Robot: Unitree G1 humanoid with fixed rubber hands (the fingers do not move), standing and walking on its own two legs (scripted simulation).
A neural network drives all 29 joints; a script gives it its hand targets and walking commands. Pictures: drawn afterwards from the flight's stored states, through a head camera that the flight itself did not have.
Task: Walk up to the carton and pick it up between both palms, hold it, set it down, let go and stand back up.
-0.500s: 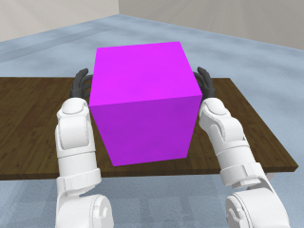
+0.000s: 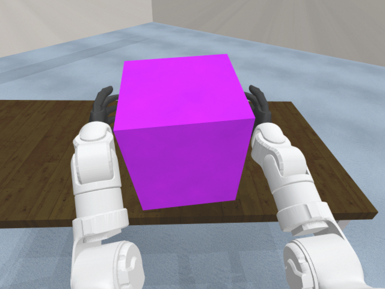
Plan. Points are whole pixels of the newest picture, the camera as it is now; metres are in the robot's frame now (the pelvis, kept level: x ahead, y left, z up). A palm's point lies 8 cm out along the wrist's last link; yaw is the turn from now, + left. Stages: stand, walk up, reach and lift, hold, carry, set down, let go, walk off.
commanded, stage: hold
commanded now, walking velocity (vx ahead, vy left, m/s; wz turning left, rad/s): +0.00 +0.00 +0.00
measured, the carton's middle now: (183, 135) +0.39 +0.01 +0.17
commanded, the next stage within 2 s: none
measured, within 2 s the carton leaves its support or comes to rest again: neither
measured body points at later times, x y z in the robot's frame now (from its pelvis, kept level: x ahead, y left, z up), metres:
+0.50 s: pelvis +0.00 +0.00 +0.00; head -0.05 +0.03 +0.45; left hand +0.38 +0.17 +0.22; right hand +0.38 -0.14 +0.21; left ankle +0.04 +0.13 -0.75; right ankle +0.03 -0.11 -0.75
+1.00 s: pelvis +0.00 +0.00 +0.00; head -0.06 +0.03 +0.44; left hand +0.37 +0.17 +0.22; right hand +0.37 -0.14 +0.22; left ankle +0.04 +0.13 -0.75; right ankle +0.03 -0.11 -0.75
